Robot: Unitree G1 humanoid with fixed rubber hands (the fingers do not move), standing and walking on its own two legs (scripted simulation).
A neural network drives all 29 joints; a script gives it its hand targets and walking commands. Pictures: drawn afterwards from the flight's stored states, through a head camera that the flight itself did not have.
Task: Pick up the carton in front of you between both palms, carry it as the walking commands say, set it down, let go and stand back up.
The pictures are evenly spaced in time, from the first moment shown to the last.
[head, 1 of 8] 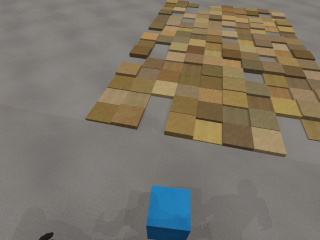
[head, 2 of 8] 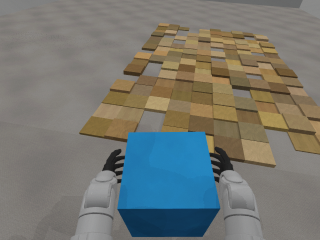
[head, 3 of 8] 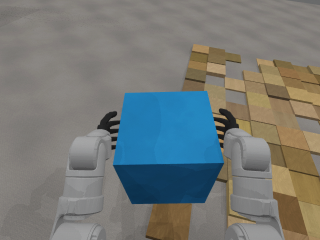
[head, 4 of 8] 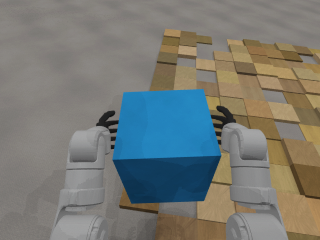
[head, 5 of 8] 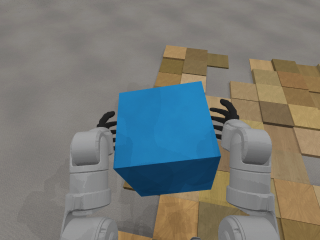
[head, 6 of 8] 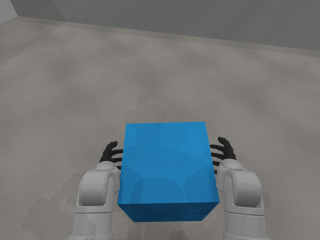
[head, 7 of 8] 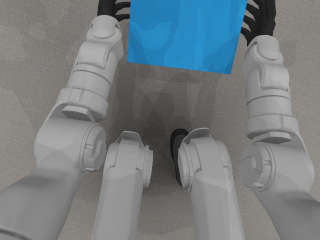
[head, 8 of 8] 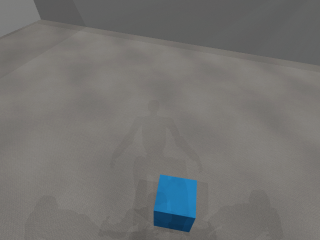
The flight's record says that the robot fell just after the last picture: no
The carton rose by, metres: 0.78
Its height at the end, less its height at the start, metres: +0.00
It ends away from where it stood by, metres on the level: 6.63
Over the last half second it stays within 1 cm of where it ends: yes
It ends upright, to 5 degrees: yes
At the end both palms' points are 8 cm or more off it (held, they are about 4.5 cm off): yes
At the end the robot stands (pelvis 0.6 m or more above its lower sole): yes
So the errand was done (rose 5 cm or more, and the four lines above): yes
